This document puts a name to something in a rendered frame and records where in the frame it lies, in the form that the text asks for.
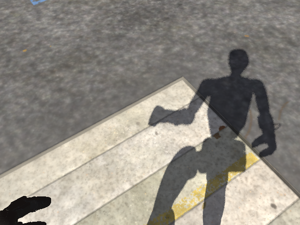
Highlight robot left hand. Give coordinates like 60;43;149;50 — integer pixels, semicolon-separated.
0;196;52;225

